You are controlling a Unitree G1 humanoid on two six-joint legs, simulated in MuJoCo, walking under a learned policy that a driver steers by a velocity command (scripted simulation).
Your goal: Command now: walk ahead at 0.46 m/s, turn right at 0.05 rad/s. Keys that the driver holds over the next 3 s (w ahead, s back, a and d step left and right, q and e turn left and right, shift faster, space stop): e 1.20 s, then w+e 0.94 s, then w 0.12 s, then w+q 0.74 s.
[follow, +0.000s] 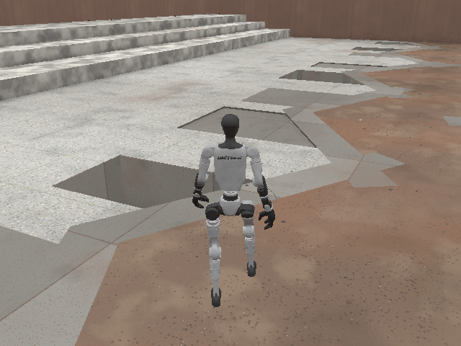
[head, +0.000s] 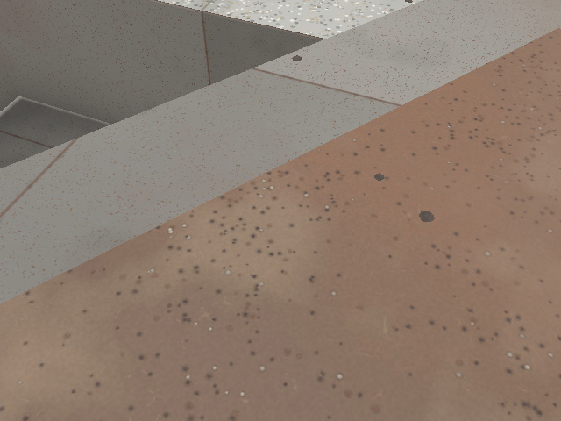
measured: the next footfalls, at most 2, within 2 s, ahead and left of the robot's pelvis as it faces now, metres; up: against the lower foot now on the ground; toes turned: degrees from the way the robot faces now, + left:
right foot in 0.10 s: +0.25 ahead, -0.14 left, +0.00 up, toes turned -3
left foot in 0.64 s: +0.30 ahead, +0.07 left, +0.00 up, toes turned -23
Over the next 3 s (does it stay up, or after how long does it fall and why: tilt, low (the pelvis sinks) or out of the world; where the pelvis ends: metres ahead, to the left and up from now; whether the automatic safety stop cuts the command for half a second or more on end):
stays up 0.56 -0.83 -0.01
